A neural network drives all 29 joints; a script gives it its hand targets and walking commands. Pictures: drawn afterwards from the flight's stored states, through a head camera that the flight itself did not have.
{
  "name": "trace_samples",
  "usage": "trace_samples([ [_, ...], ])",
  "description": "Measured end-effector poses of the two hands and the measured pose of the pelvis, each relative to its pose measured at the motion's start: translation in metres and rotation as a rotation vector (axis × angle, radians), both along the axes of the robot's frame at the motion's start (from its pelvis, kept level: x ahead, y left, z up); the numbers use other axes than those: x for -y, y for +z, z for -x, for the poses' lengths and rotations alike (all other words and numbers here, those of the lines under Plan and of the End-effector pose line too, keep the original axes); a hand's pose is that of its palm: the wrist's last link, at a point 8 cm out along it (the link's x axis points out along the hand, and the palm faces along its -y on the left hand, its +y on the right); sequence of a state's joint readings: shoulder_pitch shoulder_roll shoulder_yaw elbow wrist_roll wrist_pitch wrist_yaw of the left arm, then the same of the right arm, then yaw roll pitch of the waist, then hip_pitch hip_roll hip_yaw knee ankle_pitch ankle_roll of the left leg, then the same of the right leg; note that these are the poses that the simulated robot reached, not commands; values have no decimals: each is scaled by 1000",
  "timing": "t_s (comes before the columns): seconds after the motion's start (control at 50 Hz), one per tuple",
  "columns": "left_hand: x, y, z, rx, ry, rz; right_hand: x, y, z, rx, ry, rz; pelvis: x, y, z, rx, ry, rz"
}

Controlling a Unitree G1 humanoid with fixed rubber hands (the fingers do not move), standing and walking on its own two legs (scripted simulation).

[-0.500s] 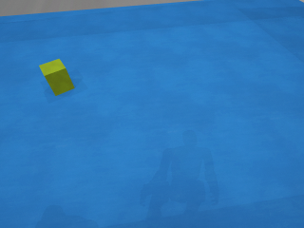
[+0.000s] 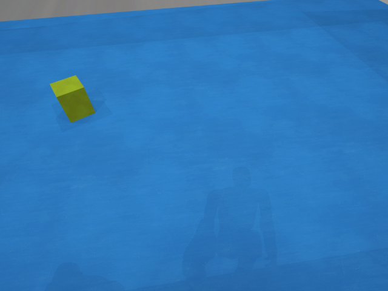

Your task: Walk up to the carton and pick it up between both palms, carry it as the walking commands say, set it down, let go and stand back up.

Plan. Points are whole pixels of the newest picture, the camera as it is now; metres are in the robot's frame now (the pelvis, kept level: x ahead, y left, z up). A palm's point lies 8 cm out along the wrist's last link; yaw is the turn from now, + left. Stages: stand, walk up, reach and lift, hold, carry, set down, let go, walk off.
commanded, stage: walk up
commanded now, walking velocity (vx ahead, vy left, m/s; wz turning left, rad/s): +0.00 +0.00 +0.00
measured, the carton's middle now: (73, 98) +1.58 +1.01 -0.65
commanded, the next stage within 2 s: none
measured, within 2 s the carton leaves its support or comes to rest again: neither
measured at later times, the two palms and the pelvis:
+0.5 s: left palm out of the picture +0.00 +0.38 -0.16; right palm (267, 248) +0.24 -0.14 -0.11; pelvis +0.07 +0.11 -0.02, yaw +18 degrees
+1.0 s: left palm (26, 217) +0.34 +0.49 -0.12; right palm (218, 194) +0.41 -0.04 -0.15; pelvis +0.33 +0.21 -0.03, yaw +28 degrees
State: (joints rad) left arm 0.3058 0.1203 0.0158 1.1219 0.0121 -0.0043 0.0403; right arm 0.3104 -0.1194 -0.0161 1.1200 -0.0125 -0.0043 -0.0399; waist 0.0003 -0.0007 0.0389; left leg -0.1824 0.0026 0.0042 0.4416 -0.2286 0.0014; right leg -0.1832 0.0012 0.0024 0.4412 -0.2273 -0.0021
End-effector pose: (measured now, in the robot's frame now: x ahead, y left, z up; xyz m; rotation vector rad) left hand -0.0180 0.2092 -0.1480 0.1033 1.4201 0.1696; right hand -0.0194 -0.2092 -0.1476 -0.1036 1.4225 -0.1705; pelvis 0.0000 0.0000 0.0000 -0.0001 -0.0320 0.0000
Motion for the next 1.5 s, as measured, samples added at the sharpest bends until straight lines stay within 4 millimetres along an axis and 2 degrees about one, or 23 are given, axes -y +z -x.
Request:
trace_samples([
  [0.14, 0, 0, 3, 1, 0, -3, -1, 0, 5, -12, 9, -7, 0, 0, 1, -4, 11, 1],
  [0.2, -22, 5, -5, 107, 48, -70, 13, 4, -14, 6, 106, 13, -4, -2, 1, -15, 76, 10],
  [0.28, -62, 16, -1, 171, 101, -157, 28, 18, -78, 113, 220, 65, -20, -1, -4, -12, 149, 17],
  [0.36, -101, 21, 0, 189, 120, -195, 18, 38, -149, 232, 301, 99, -43, 1, -22, -11, 211, 12],
  [0.4, -120, 17, -2, 191, 132, -198, -1, 44, -184, 283, 349, 102, -58, -2, -33, -9, 243, 11],
  [0.46, -151, 6, -8, 187, 160, -188, -42, 46, -233, 352, 424, 102, -88, -11, -53, -6, 288, 15],
  [0.52, -182, -18, -18, 166, 158, -160, -84, 33, -271, 426, 466, 119, -123, -34, -73, -11, 319, 18],
  [0.58, -203, -21, -55, 219, 145, -123, -110, 22, -269, 388, 431, 123, -142, -37, -91, -17, 342, -2],
  [0.66, -220, 2, -129, 353, 118, -98, -130, 26, -252, 276, 402, 110, -161, -20, -124, -25, 353, -11],
  [0.72, -228, 19, -176, 404, 114, -87, -141, 30, -248, 208, 393, 92, -175, -9, -153, -30, 369, -9],
  [0.78, -238, 30, -219, 437, 125, -89, -149, 31, -257, 148, 397, 76, -186, -4, -185, -26, 392, -9],
  [0.84, -248, 35, -263, 464, 141, -102, -154, 28, -283, 110, 412, 66, -195, -5, -222, -18, 412, -13],
  [0.88, -255, 37, -294, 481, 151, -117, -157, 23, -311, 99, 429, 63, -201, -8, -249, -13, 424, -15],
  [0.94, -268, 33, -339, 507, 172, -165, -160, 9, -365, 97, 474, 64, -207, -21, -295, -10, 449, -13],
  [0.98, -278, 26, -356, 516, 207, -216, -165, -5, -408, 103, 526, 60, -209, -34, -321, -14, 474, -9],
  [1.04, -285, 27, -351, 448, 293, -241, -192, -4, -486, 193, 606, 40, -218, -31, -348, -4, 499, 3],
  [1.12, -286, 37, -328, 339, 381, -251, -251, 19, -591, 357, 723, -13, -235, -15, -383, -12, 542, 10],
  [1.16, -285, 40, -317, 287, 421, -245, -284, 32, -635, 424, 770, -43, -246, -8, -401, -17, 558, 13],
  [1.22, -282, 42, -303, 203, 475, -219, -334, 47, -688, 500, 821, -92, -265, -1, -428, -16, 574, 13],
  [1.32, -287, 34, -301, 89, 539, -151, -418, 60, -754, 584, 873, -159, -307, -2, -473, -1, 599, 13],
  [1.4, -313, 14, -319, 23, 565, -106, -480, 55, -797, 627, 905, -164, -352, -15, -510, 4, 615, 15],
  [1.44, -334, -2, -334, 0, 552, -86, -497, 43, -814, 651, 894, -133, -376, -31, -526, 4, 611, 22],
  [1.5, -376, -10, -381, 53, 517, -93, -494, 31, -817, 582, 821, -77, -396, -34, -547, 6, 617, 5],
])
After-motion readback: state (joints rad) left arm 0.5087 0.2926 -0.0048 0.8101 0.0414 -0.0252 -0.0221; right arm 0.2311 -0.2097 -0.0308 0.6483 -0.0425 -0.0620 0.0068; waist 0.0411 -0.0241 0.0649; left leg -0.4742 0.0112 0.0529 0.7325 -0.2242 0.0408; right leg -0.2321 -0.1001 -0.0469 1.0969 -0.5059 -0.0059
